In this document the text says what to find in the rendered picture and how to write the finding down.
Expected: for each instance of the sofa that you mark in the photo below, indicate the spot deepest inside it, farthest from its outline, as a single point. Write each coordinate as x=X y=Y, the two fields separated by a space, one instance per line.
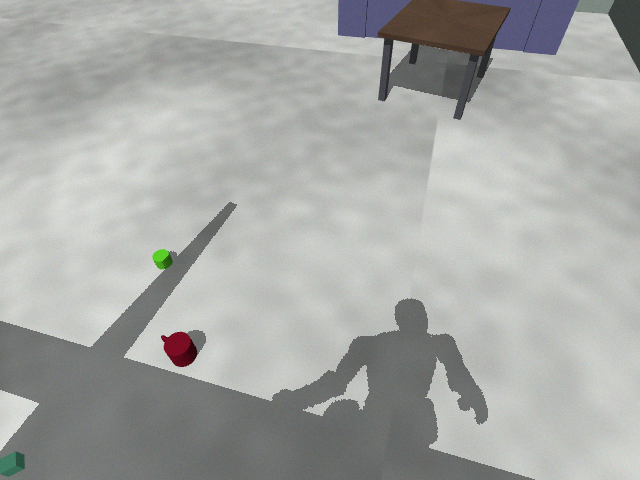
x=532 y=26

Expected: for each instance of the coffee table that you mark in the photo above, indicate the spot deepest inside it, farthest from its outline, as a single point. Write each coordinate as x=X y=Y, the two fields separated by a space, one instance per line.
x=454 y=25

